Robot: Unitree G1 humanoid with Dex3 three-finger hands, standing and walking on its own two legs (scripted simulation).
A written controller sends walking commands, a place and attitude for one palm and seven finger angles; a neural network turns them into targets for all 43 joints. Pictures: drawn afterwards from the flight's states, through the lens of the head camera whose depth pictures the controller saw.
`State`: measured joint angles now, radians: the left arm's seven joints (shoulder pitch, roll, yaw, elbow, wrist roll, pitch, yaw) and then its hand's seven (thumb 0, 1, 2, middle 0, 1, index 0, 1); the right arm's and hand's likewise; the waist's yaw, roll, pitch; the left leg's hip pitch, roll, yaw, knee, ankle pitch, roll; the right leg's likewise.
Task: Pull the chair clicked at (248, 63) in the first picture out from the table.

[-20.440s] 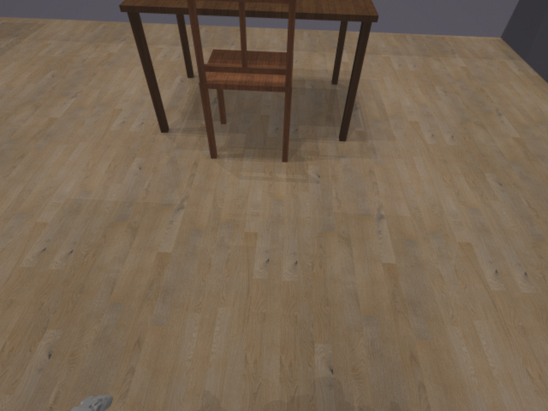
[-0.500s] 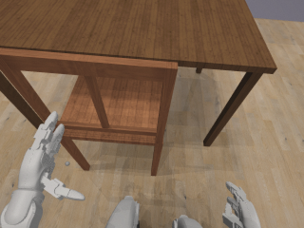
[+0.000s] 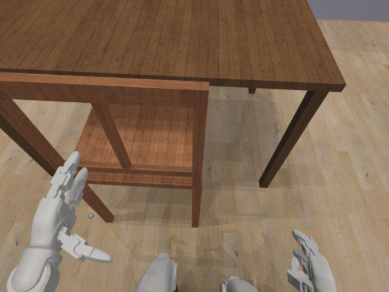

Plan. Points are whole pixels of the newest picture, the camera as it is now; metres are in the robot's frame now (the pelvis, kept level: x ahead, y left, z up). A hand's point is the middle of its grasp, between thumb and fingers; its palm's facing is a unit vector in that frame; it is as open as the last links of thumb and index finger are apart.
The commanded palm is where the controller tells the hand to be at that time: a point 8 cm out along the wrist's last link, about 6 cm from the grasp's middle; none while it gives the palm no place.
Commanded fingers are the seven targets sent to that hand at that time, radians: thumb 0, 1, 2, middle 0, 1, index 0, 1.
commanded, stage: aim the fingers beside a spindle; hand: left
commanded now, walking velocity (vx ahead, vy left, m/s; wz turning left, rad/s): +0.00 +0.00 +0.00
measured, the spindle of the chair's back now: (114, 139) +0.44 +0.23 +0.00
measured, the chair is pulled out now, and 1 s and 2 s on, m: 0.00 0.00 0.00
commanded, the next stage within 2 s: none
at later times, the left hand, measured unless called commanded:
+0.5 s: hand (99, 205) +0.27 +0.20 +0.04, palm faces +0.03 -1.00 -0.06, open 16.9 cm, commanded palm +0.24 +0.26 +0.04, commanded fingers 0.00 -0.50 0.30 -0.06 -0.08 -0.06 -0.08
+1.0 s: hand (108, 200) +0.29 +0.20 +0.01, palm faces +0.03 -1.00 -0.05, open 16.9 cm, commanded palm +0.26 +0.25 +0.02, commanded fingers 0.00 -0.50 0.30 -0.06 -0.08 -0.06 -0.08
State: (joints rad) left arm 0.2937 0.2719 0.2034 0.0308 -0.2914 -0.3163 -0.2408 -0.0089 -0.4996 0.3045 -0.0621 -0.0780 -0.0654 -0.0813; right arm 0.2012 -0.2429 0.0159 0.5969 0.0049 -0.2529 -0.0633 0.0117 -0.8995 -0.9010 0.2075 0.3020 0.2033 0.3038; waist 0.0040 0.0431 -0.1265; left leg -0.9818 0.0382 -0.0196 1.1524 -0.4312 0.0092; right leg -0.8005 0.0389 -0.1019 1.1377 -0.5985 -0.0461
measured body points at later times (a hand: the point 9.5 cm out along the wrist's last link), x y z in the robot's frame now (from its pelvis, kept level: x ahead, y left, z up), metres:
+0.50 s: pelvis -0.01 +0.00 -0.01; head +0.08 +0.00 +0.43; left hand +0.26 +0.26 +0.04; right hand +0.16 -0.25 -0.10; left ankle +0.07 +0.11 -0.65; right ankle -0.02 -0.10 -0.65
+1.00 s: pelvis -0.01 +0.01 -0.02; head +0.08 +0.02 +0.42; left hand +0.28 +0.25 +0.02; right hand +0.17 -0.23 -0.11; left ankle +0.07 +0.11 -0.65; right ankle -0.02 -0.10 -0.65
